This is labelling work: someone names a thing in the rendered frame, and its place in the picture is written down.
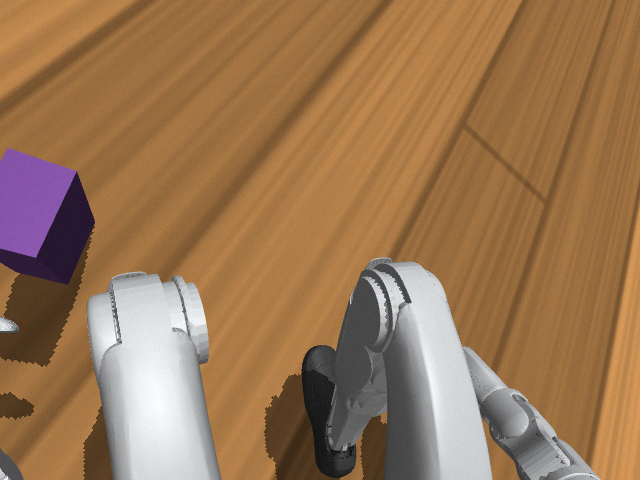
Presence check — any right robot arm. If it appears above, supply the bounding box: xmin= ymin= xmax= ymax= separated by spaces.
xmin=480 ymin=388 xmax=601 ymax=480

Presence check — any left robot hand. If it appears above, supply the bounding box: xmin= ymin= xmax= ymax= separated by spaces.
xmin=0 ymin=316 xmax=19 ymax=333

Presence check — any carton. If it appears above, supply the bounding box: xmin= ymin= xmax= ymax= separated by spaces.
xmin=0 ymin=148 xmax=95 ymax=285

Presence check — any right robot hand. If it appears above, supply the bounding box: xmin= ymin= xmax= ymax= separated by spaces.
xmin=462 ymin=346 xmax=508 ymax=409

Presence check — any right robot foot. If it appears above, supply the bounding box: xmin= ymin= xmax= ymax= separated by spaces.
xmin=302 ymin=345 xmax=356 ymax=478

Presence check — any left robot arm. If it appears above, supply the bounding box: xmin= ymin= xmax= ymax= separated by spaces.
xmin=0 ymin=448 xmax=24 ymax=480

